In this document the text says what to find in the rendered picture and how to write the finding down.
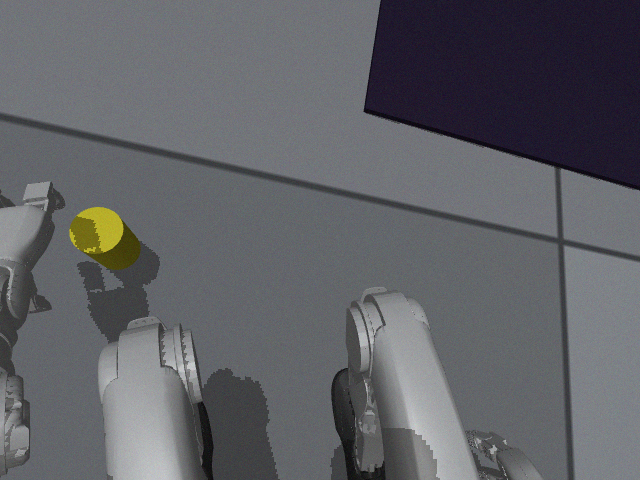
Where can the right robot hand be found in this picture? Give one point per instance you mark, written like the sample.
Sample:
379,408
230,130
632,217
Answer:
512,462

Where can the left robot foot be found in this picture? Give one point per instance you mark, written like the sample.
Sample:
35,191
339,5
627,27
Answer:
207,442

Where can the right robot foot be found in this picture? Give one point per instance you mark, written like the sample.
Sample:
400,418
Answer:
344,418

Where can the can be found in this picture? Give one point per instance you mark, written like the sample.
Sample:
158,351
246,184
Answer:
102,235

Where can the left robot hand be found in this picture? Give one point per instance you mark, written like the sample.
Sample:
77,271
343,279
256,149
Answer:
26,231

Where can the left robot arm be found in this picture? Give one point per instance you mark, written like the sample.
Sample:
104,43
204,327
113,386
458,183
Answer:
16,282

